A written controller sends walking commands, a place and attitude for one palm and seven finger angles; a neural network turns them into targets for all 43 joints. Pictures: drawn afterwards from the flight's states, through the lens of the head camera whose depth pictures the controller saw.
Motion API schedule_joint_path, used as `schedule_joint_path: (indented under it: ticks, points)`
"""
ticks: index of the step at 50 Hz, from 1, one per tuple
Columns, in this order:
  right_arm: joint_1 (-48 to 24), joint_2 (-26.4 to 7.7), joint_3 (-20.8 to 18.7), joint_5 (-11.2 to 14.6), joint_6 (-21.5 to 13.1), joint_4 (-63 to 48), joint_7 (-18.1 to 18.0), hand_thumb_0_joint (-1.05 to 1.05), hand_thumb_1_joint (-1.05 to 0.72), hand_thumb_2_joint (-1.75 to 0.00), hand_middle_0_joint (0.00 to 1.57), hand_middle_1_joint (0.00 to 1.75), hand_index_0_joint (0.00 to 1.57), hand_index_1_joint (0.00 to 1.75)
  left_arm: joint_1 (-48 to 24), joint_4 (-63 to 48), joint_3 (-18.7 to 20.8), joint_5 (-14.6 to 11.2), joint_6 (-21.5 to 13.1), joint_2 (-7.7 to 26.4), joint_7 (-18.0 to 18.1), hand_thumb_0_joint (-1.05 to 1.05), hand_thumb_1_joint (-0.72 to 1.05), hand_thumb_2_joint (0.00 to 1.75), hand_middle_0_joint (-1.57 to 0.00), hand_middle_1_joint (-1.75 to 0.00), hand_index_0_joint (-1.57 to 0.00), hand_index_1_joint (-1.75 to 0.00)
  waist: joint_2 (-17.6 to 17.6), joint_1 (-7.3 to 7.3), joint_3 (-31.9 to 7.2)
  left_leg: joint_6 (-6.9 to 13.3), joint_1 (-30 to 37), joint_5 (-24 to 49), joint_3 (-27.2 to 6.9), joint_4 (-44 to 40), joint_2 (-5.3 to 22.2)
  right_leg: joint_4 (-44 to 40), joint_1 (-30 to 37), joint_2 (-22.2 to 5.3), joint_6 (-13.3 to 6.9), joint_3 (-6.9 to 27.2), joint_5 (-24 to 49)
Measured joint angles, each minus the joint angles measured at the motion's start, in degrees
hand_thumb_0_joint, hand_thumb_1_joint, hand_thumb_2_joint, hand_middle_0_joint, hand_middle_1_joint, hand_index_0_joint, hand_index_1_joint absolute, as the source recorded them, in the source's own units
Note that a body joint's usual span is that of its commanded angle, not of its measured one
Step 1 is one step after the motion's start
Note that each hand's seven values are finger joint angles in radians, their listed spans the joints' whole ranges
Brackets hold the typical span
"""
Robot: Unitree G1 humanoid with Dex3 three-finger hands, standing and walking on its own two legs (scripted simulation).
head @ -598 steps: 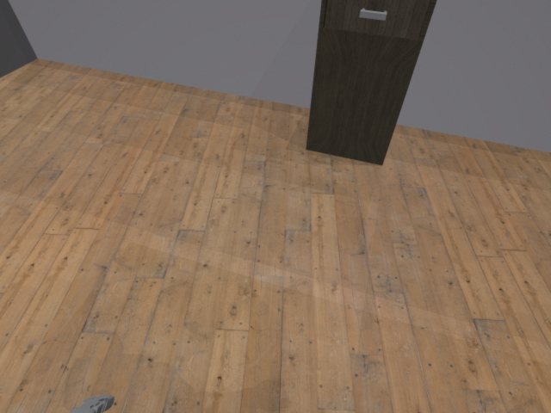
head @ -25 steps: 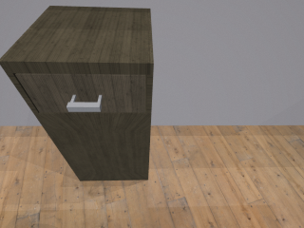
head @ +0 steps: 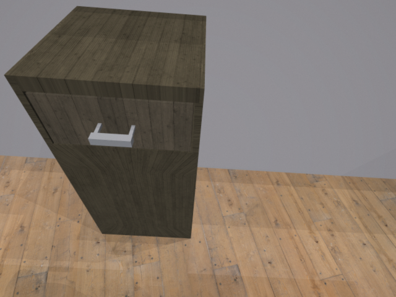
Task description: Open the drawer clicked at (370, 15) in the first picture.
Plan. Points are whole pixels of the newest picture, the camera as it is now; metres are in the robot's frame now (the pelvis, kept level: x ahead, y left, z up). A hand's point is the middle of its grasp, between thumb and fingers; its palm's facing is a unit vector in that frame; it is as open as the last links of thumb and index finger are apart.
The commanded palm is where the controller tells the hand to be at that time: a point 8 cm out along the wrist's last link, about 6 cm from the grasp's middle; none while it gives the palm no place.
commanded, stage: come to a stop and stand still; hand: left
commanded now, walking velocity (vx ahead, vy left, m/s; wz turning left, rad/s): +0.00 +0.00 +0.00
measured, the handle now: (113, 133) +0.49 +0.26 +0.01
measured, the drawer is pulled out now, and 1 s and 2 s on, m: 0.00 0.00 0.00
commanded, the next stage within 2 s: look again from close up in 0.54 s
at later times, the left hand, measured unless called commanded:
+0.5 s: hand out of the picture -0.05 +0.16 -0.18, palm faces +0.05 -0.99 -0.12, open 7.4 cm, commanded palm none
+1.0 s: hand out of the picture -0.02 +0.22 -0.18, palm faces +0.05 -0.97 -0.22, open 7.4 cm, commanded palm none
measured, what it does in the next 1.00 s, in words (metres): shifts its weight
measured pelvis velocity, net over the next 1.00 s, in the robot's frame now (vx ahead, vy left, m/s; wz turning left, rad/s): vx -0.05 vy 0.03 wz -0.01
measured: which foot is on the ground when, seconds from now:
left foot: down 0.00-1.00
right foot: down 0.00-1.00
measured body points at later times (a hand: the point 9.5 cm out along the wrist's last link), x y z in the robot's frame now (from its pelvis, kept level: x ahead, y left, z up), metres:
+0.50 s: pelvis -0.02 +0.01 +0.00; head -0.02 +0.03 +0.45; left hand -0.05 +0.21 -0.17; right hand -0.07 -0.18 -0.16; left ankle -0.08 +0.11 -0.74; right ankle -0.01 -0.09 -0.74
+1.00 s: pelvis -0.05 +0.03 -0.01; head -0.08 +0.04 +0.44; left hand -0.02 +0.27 -0.16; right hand -0.01 -0.21 -0.15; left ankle -0.08 +0.11 -0.74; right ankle -0.01 -0.09 -0.74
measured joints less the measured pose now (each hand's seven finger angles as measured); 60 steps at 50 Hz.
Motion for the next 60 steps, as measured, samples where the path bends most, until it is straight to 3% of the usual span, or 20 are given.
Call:
schedule_joint_path:
  ticks: [33,40,50,60]
  points:
    - [3.6,1.5,0.5,0.0,0.2,-0.4,0.8,0.01,-0.91,-0.90,0.20,0.30,0.20,0.30,0.8,-0.4,-0.3,0.0,0.3,-0.5,-0.3,0.00,0.91,0.90,-0.20,-0.30,-0.20,-0.30,-0.3,-0.38,0.2,1.6,-1.4,2.3,1.2,-0.5,-2.1,0.7,-2.2,-2.1,1.3,1.4,2.3]
    - [2.5,-1.7,-1.5,-0.3,-0.2,-5.6,0.5,0.01,-0.90,-0.90,0.20,0.30,0.20,0.30,0.9,-3.6,0.2,0.3,0.2,1.3,0.0,0.01,0.91,0.90,-0.20,-0.30,-0.20,-0.30,1.5,-1.63,-0.8,2.2,-6.3,-0.7,0.5,7.0,-2.2,6.0,-5.8,-2.7,1.4,0.6,0.2]
    - [-1.0,-5.1,-1.8,-0.4,0.2,-7.2,1.1,0.01,-0.91,-0.90,0.20,0.30,0.20,0.30,-1.4,-5.8,0.9,0.2,0.6,4.5,0.2,0.01,0.91,0.90,-0.20,-0.30,-0.20,-0.30,1.3,-0.65,-3.2,2.9,-4.5,-0.5,1.3,7.6,-2.5,6.1,-4.0,-3.0,2.1,1.4,1.0]
    - [-1.0,-4.8,-1.2,-0.5,0.9,-7.1,2.1,0.01,-0.90,-0.90,0.20,0.30,0.20,0.30,-1.4,-5.8,0.4,0.4,1.1,4.3,-0.3,0.01,0.91,0.90,-0.20,-0.30,-0.20,-0.30,0.8,-0.51,-2.2,3.7,-4.5,3.1,2.1,4.1,-3.5,2.2,-4.0,-3.6,2.8,2.2,5.1]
